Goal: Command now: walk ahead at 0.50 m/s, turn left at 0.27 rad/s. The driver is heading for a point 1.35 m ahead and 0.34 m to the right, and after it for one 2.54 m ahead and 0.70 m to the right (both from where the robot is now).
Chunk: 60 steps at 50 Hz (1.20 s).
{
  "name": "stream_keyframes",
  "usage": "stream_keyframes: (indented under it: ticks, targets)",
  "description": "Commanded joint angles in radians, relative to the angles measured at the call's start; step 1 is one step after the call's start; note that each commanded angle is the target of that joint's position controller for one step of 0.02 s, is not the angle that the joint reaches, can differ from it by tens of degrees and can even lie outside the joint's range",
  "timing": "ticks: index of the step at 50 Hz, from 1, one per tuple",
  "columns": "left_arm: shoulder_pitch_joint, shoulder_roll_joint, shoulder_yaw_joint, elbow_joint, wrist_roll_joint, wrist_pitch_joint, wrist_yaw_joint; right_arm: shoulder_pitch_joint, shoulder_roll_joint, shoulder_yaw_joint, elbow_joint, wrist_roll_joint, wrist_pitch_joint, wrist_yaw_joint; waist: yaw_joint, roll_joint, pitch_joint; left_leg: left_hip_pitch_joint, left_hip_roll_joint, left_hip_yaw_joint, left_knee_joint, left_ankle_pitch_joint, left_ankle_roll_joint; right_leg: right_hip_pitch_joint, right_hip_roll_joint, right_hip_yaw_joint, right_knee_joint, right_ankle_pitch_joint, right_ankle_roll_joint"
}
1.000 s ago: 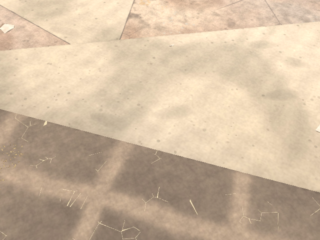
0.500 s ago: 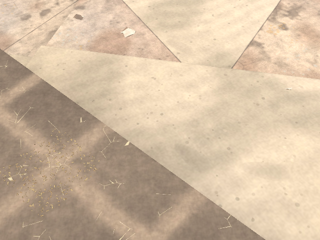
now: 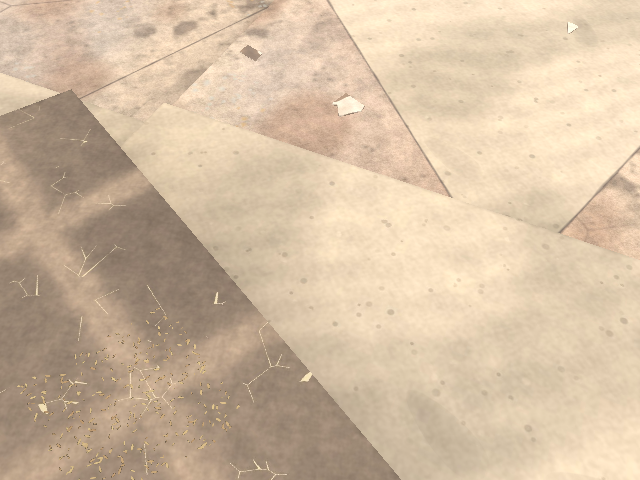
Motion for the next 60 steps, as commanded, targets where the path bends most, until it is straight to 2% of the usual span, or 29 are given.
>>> stream_keyframes:
  ticks: [1, 7, 9, 10, 11, 12, 13, 14, 15, 16, 17, 21, 28, 31, 36, 38, 40, 41, 42, 43, 44, 45, 46, 47, 49, 51, 53, 57, 60]
  targets:
    - [-0.081, 0.061, 0.012, -0.075, -0.005, -0.01, -0.004, 0.056, -0.134, -0.027, -0.031, 0.0, -0.021, -0.007, -0.02, 0.097, 0.011, 0.036, 0.271, -0.169, -0.08, 0.407, 0.085, -0.035, 0.024, -0.026, -0.09, 0.104, -0.009]
    - [-0.221, 0.062, 0.005, -0.132, -0.014, -0.026, -0.013, 0.11, -0.152, -0.02, 0.004, -0.019, -0.02, -0.024, -0.051, 0.113, 0.057, 0.138, 0.312, -0.178, -0.036, 0.52, 0.074, 0.008, 0.093, -0.054, -0.276, 0.057, -0.068]
    - [-0.141, 0.082, 0.012, -0.112, -0.014, -0.034, -0.008, 0.073, -0.173, -0.023, 0.007, -0.021, -0.023, -0.03, -0.003, 0.112, 0.042, 0.135, 0.322, -0.162, 0.022, 0.662, 0.05, 0.142, 0.129, -0.063, -0.337, -0.01, -0.107]
    - [-0.046, 0.098, 0.022, -0.081, -0.017, -0.038, 0.002, 0.057, -0.183, -0.024, 0.01, -0.024, -0.025, -0.031, 0.039, 0.114, -0.009, 0.136, 0.309, -0.146, 0.126, 0.806, 0.035, 0.265, 0.163, -0.074, -0.351, -0.054, -0.127]
    - [0.118, 0.113, 0.031, -0.032, -0.02, -0.049, 0.014, 0.035, -0.182, -0.021, 0.011, -0.024, -0.025, -0.027, 0.119, 0.081, -0.102, 0.096, 0.267, -0.1, 0.316, 0.823, 0.013, 0.466, 0.167, -0.067, -0.411, -0.01, -0.155]
    - [0.294, 0.172, 0.046, -0.003, -0.001, -0.056, 0.03, 0.03, -0.14, -0.006, -0.015, -0.017, -0.03, -0.023, 0.19, 0.009, -0.239, -0.075, 0.219, -0.062, 0.601, 0.562, -0.005, 0.733, -0.019, 0.126, -0.422, -0.113, -0.207]
    - [0.346, 0.278, 0.075, 0.007, 0.011, -0.053, 0.03, 0.168, -0.069, 0.004, -0.019, 0.02, -0.029, -0.017, 0.139, -0.225, -0.368, -0.416, 0.015, 0.023, 0.973, -0.124, -0.06, 0.988, -0.279, 0.622, -0.497, -0.21, -0.345]
    - [0.289, 0.188, 0.056, 0.009, -0.029, -0.044, 0.016, 0.117, -0.154, -0.011, -0.001, -0.014, -0.027, -0.021, 0.126, -0.118, -0.31, -0.521, 0.034, -0.072, 1.083, -0.269, -0.041, 0.92, -0.259, 0.734, -0.578, -0.224, -0.342]
    - [0.182, 0.136, 0.042, -0.006, -0.034, -0.042, 0.013, 0.034, -0.15, -0.013, -0.019, -0.014, -0.027, -0.018, 0.091, -0.042, -0.148, -0.559, 0.083, -0.073, 1.089, -0.189, -0.043, 0.773, -0.232, 0.561, -0.586, -0.187, -0.329]
    - [0.13, 0.095, 0.031, -0.01, -0.025, -0.049, 0.009, -0.02, -0.13, -0.003, -0.031, -0.015, -0.029, -0.014, 0.078, 0.026, -0.083, -0.543, 0.119, -0.057, 1.046, -0.137, -0.043, 0.668, -0.193, 0.451, -0.611, -0.074, -0.311]
    - [0.127, 0.079, 0.025, 0.005, -0.026, -0.058, 0.012, -0.034, -0.111, -0.002, -0.031, -0.017, -0.019, -0.011, 0.055, 0.022, -0.047, -0.528, 0.152, -0.041, 0.994, -0.124, -0.044, 0.603, -0.153, 0.364, -0.627, 0.026, -0.287]
    - [0.167, 0.08, 0.018, 0.055, -0.036, -0.093, 0.005, -0.035, -0.083, 0.006, -0.03, -0.033, 0.021, 0.003, 0.013, -0.025, -0.03, -0.487, 0.192, -0.001, 0.873, -0.07, -0.072, 0.511, -0.082, 0.207, -0.701, 0.212, -0.26]
    - [0.261, 0.081, 0.013, 0.124, -0.05, -0.093, 0.011, -0.311, -0.038, 0.033, -0.11, -0.034, 0.017, 0.011, 0.057, -0.017, 0.022, -0.596, 0.241, 0.079, 0.566, 0.208, -0.126, 0.559, -0.021, 0.065, -0.752, 0.316, -0.237]
    - [0.296, 0.098, 0.016, 0.147, -0.048, -0.091, 0.017, -0.402, -0.034, 0.043, -0.13, -0.028, 0.012, 0.012, 0.085, -0.026, 0.035, -0.574, 0.23, 0.096, 0.431, 0.255, -0.118, 0.609, -0.036, 0.063, -0.751, 0.283, -0.236]
    - [0.333, 0.126, 0.027, 0.181, -0.028, -0.075, 0.03, -0.48, -0.066, 0.033, -0.157, -0.028, 0.006, 0.019, 0.1, -0.025, 0.061, -0.578, 0.207, 0.094, 0.304, 0.123, -0.078, 0.769, -0.104, 0.088, -0.697, 0.309, -0.241]
    - [0.305, 0.142, 0.033, 0.186, -0.025, -0.068, 0.033, -0.413, -0.075, 0.026, -0.14, -0.031, 0.0, 0.014, 0.061, -0.038, 0.035, -0.43, 0.165, 0.116, 0.241, 0.036, -0.045, 0.754, -0.099, 0.057, -0.6, 0.463, -0.215]
    - [0.294, 0.138, 0.03, 0.185, -0.031, -0.061, 0.032, -0.136, -0.125, -0.003, -0.045, -0.046, -0.016, -0.006, -0.046, 0.009, -0.122, -0.033, 0.141, 0.109, 0.184, 0.055, 0.012, 0.634, -0.032, -0.005, -0.284, 0.55, -0.176]
    - [0.311, 0.069, 0.005, 0.136, -0.054, -0.066, 0.021, 0.015, -0.201, -0.026, -0.032, -0.074, -0.023, -0.021, -0.091, 0.134, -0.263, 0.29, 0.375, -0.18, 0.177, -0.045, 0.098, 0.334, 0.046, -0.051, 0.03, 0.24, -0.135]
    - [0.392, 0.027, -0.002, 0.133, -0.048, -0.061, 0.022, 0.058, -0.249, -0.04, -0.022, -0.053, -0.014, -0.016, -0.065, 0.289, -0.38, 0.414, 0.583, -0.547, 0.072, -0.009, 0.188, 0.105, 0.202, -0.039, 0.297, -0.442, -0.113]
    - [0.313, 0.111, 0.021, 0.139, -0.029, -0.052, 0.03, 0.004, -0.18, -0.026, -0.02, -0.016, -0.009, -0.011, -0.052, 0.151, -0.263, 0.307, 0.529, -0.483, 0.043, -0.001, 0.153, 0.04, 0.152, 0.066, 0.313, -0.375, -0.128]
    - [0.261, 0.093, 0.019, 0.128, -0.038, -0.056, 0.024, -0.082, -0.126, -0.013, -0.027, -0.017, -0.015, -0.011, -0.018, 0.124, -0.133, 0.166, 0.492, -0.327, 0.012, 0.074, 0.123, 0.051, 0.109, 0.068, 0.276, -0.292, -0.128]
    - [0.244, 0.077, 0.016, 0.134, -0.04, -0.052, 0.021, -0.128, -0.083, -0.004, -0.03, -0.021, -0.022, -0.009, 0.006, 0.108, -0.091, 0.073, 0.452, -0.232, -0.029, 0.123, 0.087, 0.094, 0.076, 0.063, 0.221, -0.246, -0.124]
    - [0.248, 0.077, 0.018, 0.14, -0.026, -0.038, 0.018, -0.14, -0.064, 0.0, -0.025, -0.017, -0.028, -0.013, 0.027, 0.128, -0.062, 0.006, 0.429, -0.173, -0.055, 0.169, 0.062, 0.135, 0.062, 0.059, 0.189, -0.232, -0.113]
    - [0.264, 0.071, 0.018, 0.143, -0.006, -0.016, 0.011, -0.136, -0.061, 0.0, -0.017, -0.016, -0.034, -0.017, 0.041, 0.131, -0.056, -0.049, 0.411, -0.114, -0.072, 0.255, 0.055, 0.184, 0.071, 0.036, 0.208, -0.227, -0.1]
    - [0.264, 0.062, 0.022, 0.131, -0.008, 0.01, -0.001, -0.126, -0.083, -0.01, -0.011, -0.021, -0.053, -0.014, 0.055, 0.108, -0.066, -0.088, 0.397, -0.022, -0.095, 0.319, 0.066, 0.205, 0.08, 0.009, 0.217, -0.156, -0.089]
    - [0.188, 0.069, 0.034, 0.1, -0.013, 0.023, -0.007, -0.113, -0.097, -0.017, 0.009, -0.028, -0.071, -0.011, 0.065, 0.098, -0.014, -0.105, 0.376, 0.044, -0.105, 0.321, 0.05, 0.141, 0.074, 0.027, 0.178, -0.001, -0.086]
    - [0.134, 0.055, 0.042, 0.066, -0.018, 0.023, -0.012, -0.105, -0.083, -0.016, 0.042, -0.001, -0.081, -0.029, 0.095, 0.102, 0.037, -0.14, 0.348, 0.126, -0.065, 0.443, 0.017, 0.115, 0.081, 0.036, 0.054, 0.141, -0.08]
    - [0.099, 0.05, 0.044, 0.033, 0.001, 0.025, -0.018, -0.08, -0.06, -0.011, 0.056, -0.001, -0.085, -0.052, 0.087, 0.118, -0.016, -0.119, 0.352, 0.194, 0.101, 0.496, 0.008, 0.131, 0.093, 0.017, -0.077, 0.402, -0.099]
    - [0.006, 0.045, 0.04, -0.009, 0.008, 0.032, -0.015, -0.01, -0.061, -0.012, 0.063, -0.016, -0.066, -0.061, 0.035, 0.098, -0.003, -0.041, 0.397, 0.173, 0.218, 0.422, 0.015, 0.052, 0.08, 0.02, -0.154, 0.424, -0.101]
Velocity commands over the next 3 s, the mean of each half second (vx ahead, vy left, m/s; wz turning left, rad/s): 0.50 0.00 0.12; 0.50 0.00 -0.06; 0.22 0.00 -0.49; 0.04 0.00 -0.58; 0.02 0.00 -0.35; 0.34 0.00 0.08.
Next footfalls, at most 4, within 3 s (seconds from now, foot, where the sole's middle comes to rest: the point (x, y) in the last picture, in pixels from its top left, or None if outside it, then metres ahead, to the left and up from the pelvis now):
0.22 right None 0.31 -0.12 -0.78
0.80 left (265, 420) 0.61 0.10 -0.78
1.44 right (353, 354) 0.84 -0.12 -0.92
1.96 left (243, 354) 0.77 0.15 -0.78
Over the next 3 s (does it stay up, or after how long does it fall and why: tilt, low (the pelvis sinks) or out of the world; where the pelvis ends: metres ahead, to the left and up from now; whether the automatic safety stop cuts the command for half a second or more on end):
stays up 0.78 -0.22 -0.15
